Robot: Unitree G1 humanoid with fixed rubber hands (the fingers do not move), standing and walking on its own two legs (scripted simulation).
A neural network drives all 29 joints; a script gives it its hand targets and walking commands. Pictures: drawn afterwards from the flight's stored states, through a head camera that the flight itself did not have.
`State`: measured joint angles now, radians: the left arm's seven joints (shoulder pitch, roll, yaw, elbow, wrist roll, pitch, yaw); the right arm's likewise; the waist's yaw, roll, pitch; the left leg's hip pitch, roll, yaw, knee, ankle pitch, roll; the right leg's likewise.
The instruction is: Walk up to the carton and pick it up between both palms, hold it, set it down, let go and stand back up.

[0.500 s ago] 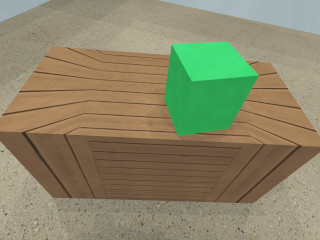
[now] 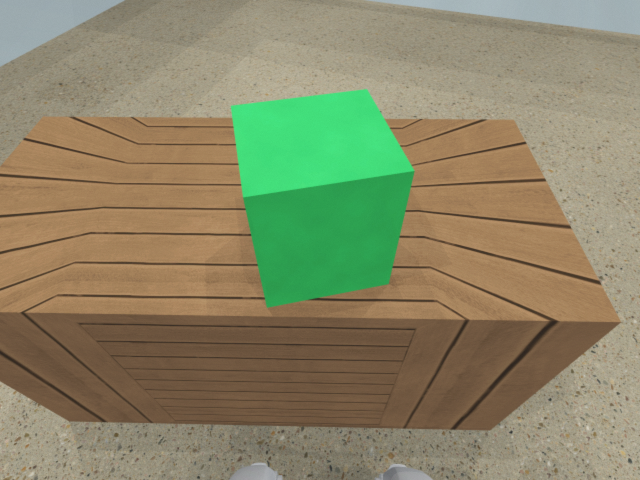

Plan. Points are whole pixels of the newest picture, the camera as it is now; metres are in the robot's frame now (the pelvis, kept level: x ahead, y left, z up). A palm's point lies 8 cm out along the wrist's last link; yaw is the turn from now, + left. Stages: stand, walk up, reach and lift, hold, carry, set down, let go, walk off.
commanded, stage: walk up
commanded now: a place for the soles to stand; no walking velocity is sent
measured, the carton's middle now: (315, 201) +0.52 +0.01 +0.03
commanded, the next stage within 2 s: none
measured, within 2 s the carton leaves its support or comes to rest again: neither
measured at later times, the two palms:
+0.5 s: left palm out of the picture +0.01 +0.36 -0.10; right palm out of the picture +0.15 -0.27 -0.10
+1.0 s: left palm out of the picture +0.04 +0.37 -0.09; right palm out of the picture +0.06 -0.26 -0.08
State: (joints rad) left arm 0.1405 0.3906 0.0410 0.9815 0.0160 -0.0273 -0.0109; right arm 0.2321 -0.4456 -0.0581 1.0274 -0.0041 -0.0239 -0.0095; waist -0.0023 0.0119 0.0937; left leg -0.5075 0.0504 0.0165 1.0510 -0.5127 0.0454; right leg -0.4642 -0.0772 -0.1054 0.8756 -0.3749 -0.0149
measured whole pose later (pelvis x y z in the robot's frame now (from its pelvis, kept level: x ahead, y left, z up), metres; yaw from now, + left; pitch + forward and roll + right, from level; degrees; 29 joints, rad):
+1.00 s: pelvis +0.00 +0.05 +0.03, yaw +0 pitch -2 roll +0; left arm 0.16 0.40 0.02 1.15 0.00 -0.04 0.03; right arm 0.14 -0.36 -0.07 1.07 -0.02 0.00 0.03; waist -0.02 -0.01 0.07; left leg -0.28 0.00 0.11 0.64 -0.34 0.07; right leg -0.37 -0.02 0.03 0.80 -0.49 -0.02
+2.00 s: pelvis +0.08 +0.02 +0.03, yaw -2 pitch -4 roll +0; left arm 0.22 0.39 0.04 1.00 0.01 -0.08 0.02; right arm 0.23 -0.41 -0.08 1.02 0.00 0.04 0.02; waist -0.02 0.04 0.13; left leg -0.36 -0.02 -0.06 1.07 -0.52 0.02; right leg -0.27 -0.05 -0.08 0.63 -0.29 -0.02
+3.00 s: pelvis +0.11 +0.05 +0.05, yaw -1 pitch -2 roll +0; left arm 0.07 0.37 0.00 1.18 0.01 -0.01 -0.01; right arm 0.02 -0.34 -0.02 1.16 0.01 0.02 0.03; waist 0.02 -0.01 0.10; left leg -0.23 0.02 0.01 0.41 -0.15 -0.01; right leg -0.15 -0.04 -0.01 0.40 -0.21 0.04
